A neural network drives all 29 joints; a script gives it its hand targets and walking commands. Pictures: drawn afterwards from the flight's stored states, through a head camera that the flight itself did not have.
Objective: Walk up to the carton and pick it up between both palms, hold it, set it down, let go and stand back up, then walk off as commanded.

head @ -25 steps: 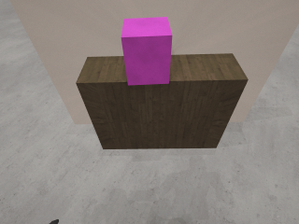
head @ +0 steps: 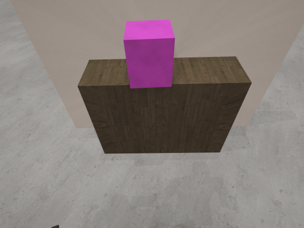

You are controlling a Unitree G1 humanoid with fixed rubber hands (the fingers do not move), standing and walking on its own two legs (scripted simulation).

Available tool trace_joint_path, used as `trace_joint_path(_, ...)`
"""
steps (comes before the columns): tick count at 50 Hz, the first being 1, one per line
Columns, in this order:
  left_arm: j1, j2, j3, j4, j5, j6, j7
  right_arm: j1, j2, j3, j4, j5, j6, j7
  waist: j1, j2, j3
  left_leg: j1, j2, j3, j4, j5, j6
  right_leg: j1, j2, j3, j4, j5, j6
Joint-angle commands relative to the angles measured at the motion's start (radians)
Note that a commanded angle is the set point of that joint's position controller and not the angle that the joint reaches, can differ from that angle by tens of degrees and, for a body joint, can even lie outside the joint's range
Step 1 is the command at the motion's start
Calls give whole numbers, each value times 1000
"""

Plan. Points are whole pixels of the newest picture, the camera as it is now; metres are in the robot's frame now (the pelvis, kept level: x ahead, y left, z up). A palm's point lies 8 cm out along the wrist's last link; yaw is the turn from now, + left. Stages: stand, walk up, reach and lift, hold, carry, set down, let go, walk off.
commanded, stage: stand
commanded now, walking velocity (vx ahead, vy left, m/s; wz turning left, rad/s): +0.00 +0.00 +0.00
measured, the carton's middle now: (149, 54) +0.88 +0.02 +0.02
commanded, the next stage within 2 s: none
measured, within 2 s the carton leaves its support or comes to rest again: neither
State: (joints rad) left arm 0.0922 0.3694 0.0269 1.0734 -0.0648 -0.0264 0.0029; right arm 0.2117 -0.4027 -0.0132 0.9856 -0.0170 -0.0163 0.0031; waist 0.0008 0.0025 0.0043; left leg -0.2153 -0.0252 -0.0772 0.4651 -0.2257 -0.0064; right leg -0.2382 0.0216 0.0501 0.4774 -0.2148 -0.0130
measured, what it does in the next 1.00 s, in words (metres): stands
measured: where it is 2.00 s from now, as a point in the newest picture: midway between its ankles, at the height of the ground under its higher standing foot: outside the picture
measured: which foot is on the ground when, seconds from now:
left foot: down 0.00-1.00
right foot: down 0.00-1.00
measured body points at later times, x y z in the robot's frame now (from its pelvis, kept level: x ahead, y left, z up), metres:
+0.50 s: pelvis +0.00 +0.00 +0.00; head -0.01 +0.00 +0.45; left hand +0.10 +0.31 -0.11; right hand +0.07 -0.32 -0.12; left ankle +0.02 +0.13 -0.74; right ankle +0.03 -0.12 -0.74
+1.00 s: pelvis +0.00 +0.00 +0.00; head -0.01 +0.00 +0.45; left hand +0.10 +0.31 -0.11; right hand +0.07 -0.32 -0.12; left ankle +0.02 +0.13 -0.74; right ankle +0.03 -0.12 -0.74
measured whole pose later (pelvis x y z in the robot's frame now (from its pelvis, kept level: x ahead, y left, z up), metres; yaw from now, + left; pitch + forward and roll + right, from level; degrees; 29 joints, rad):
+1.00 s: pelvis +0.00 +0.00 +0.00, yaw +0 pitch -1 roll +0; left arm 0.10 0.37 0.03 1.07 -0.06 -0.03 0.00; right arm 0.21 -0.40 -0.01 1.00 -0.02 -0.02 0.00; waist 0.00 0.00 0.00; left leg -0.21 -0.03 -0.08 0.46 -0.22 -0.01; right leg -0.24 0.02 0.05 0.48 -0.21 -0.01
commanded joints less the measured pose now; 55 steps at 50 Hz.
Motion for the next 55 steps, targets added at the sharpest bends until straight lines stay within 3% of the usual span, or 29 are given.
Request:
trace_joint_path(1,-54,208,16,-43,89,-20,5,-51,-169,-34,-4,13,-25,-11,-19,-47,-64,62,122,-113,-159,64,37,70,-115,121,-147,115,-22)
trace_joint_path(3,-23,202,21,-36,77,-24,1,-76,-192,-33,-14,10,-29,-14,0,29,-66,77,119,-94,-140,118,38,90,-124,127,-154,116,-15)
trace_joint_path(5,-40,202,16,-28,77,-25,4,-53,-180,-39,-23,10,-23,-6,-12,-38,-74,61,127,-100,-129,126,35,114,-147,120,-155,142,-18)
trace_joint_path(6,-32,226,25,-25,82,-27,0,-67,-162,-31,-23,5,-26,-7,-1,17,-86,72,120,-94,-122,120,39,95,-134,132,-162,108,-27)
trace_joint_path(9,-51,234,32,-31,93,-19,4,-69,-158,-27,-20,7,-18,-10,-7,-32,-14,22,105,-95,-149,35,46,78,-144,161,-179,27,-37)
trace_joint_path(12,-23,191,14,-26,81,-24,2,-63,-175,-27,-12,10,-22,-4,3,42,-37,44,121,-121,-168,22,45,68,-122,142,-162,7,-27)
trace_joint_path(13,-58,193,11,-40,88,-25,4,-51,-187,-30,-19,3,-18,-5,-6,-12,-15,10,120,-124,-167,35,50,68,-133,142,-174,32,-41)
trace_joint_path(17,-78,236,40,-34,85,-8,-1,-69,-168,-22,-29,8,-23,-8,-9,3,-83,4,109,-99,-155,20,27,115,-125,126,-165,-28,-24)
trace_joint_path(19,-32,209,20,-33,78,-12,-1,-91,-192,-30,-22,5,-25,-9,13,-53,-28,16,128,-125,-160,25,35,64,-117,124,-166,-19,-28)
trace_joint_path(22,-33,194,14,-27,96,-21,-3,-81,-201,-37,5,2,-26,-12,24,10,-23,21,110,-114,-155,43,39,51,-139,154,-174,-9,-41)
trace_joint_path(23,-62,218,20,-38,91,-14,-7,-60,-150,-26,-6,12,-29,-12,8,-51,-18,24,109,-109,-141,38,42,41,-131,141,-176,-33,-33)
trace_joint_path(24,-21,180,9,-39,96,-22,-7,-77,-173,-28,-6,-4,-29,-13,25,-46,-27,40,119,-128,-149,14,47,55,-133,164,-189,-35,-46)
trace_joint_path(26,-31,208,10,-32,91,-16,-3,-63,-180,-31,-11,2,-28,-10,-4,-27,-50,41,118,-99,-139,45,41,74,-141,152,-178,-15,-40)
trace_joint_path(27,-21,205,12,-36,79,-10,-5,-79,-184,-39,-11,8,-24,-6,23,-61,-49,39,110,-105,-146,24,37,55,-122,143,-165,-3,-25)
trace_joint_path(28,-56,214,28,-45,89,-13,-4,-82,-161,-31,-20,1,-26,-6,-2,0,-61,26,111,-105,-137,-3,36,82,-128,153,-164,9,-38)
trace_joint_path(29,-69,211,27,-55,92,-11,-4,-66,-157,-26,-5,3,-27,-12,18,45,-22,27,110,-104,-158,22,34,80,-134,155,-181,1,-41)
trace_joint_path(30,-44,215,12,-55,85,-11,-4,-28,-156,-19,-1,-2,-28,-5,12,-4,-20,42,122,-108,-145,31,34,47,-138,158,-177,16,-39)
trace_joint_path(33,-42,201,20,-33,88,-17,0,-64,-166,-32,-5,11,-30,-12,-4,56,-50,61,124,-113,-160,86,40,84,-112,129,-150,33,-27)
trace_joint_path(35,-44,219,22,-46,79,-8,1,-71,-148,-23,-20,14,-27,-12,11,-32,-70,53,117,-107,-134,83,30,87,-118,137,-158,60,-28)
trace_joint_path(38,-39,196,9,-31,89,-11,-6,-74,-191,-31,-20,8,-28,-13,8,-23,-26,30,117,-108,-166,21,30,71,-115,111,-150,8,-27)
trace_joint_path(39,-36,200,22,-37,85,-11,-2,-71,-184,-34,-18,5,-27,-11,2,42,-49,30,120,-115,-177,3,39,88,-108,122,-139,37,-27)
trace_joint_path(43,-41,238,24,-35,92,-5,-3,-48,-182,-31,-3,8,-20,-4,-7,-9,-8,46,100,-104,-162,-52,29,23,-115,139,-197,-110,-26)
trace_joint_path(44,-64,217,14,-34,93,-10,2,-64,-180,-29,-13,11,-16,-7,-1,-68,27,23,109,-121,-178,-44,26,6,-120,151,-191,-90,-32)
trace_joint_path(45,-57,183,12,-48,91,-9,-1,-64,-164,-28,3,11,-25,-11,25,-55,-23,43,106,-111,-161,-20,28,39,-115,141,-201,-92,-19)
trace_joint_path(46,-58,195,4,-37,85,-10,-1,-51,-183,-25,0,2,-23,-12,8,15,-6,23,104,-108,-148,-17,33,39,-122,158,-189,-60,-27)
trace_joint_path(50,-70,209,22,-44,92,-21,0,-69,-171,-18,-10,5,-27,-6,-1,13,-60,32,116,-130,-173,6,39,112,-118,137,-151,57,-32)
trace_joint_path(51,-83,240,28,-50,95,-15,3,-99,-151,-27,-15,9,-27,-10,13,-58,-91,28,132,-122,-168,41,42,118,-128,131,-143,73,-36)
trace_joint_path(53,-39,204,20,-33,89,-14,-1,-64,-199,-29,10,7,-24,-9,9,32,-64,45,106,-110,-170,75,39,113,-128,128,-158,90,-34)
trace_joint_path(55,-26,197,9,-29,71,-22,0,-99,-175,-24,-10,15,-32,-11,36,19,-50,26,134,-130,-163,83,41,101,-131,139,-159,78,-32)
